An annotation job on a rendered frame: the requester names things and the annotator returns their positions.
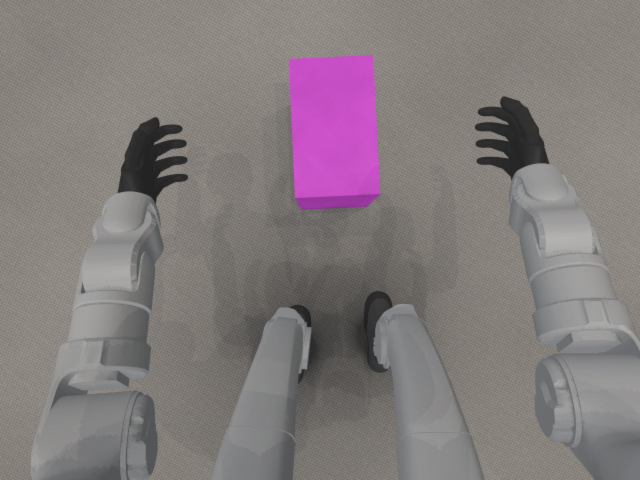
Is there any left robot upper arm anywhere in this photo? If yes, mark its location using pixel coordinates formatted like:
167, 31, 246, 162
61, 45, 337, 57
35, 391, 158, 480

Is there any robot right hand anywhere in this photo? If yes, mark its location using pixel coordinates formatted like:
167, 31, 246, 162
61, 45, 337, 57
475, 96, 549, 181

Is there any right robot upper arm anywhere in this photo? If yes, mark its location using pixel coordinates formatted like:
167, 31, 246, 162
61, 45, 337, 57
535, 353, 640, 480

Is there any robot right forearm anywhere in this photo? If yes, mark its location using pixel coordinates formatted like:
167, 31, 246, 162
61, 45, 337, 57
509, 163, 640, 358

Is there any robot left forearm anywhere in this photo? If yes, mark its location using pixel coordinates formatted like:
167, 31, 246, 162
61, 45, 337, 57
31, 191, 164, 480

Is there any left robot foot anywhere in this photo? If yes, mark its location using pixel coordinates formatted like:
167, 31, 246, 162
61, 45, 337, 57
290, 305, 311, 384

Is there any robot right shin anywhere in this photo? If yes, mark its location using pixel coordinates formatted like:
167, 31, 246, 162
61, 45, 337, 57
373, 304, 429, 357

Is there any robot left hand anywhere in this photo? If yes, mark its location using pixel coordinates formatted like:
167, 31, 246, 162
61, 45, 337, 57
118, 117, 188, 203

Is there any carton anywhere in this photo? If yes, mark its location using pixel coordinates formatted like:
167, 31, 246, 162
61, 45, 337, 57
289, 55, 380, 210

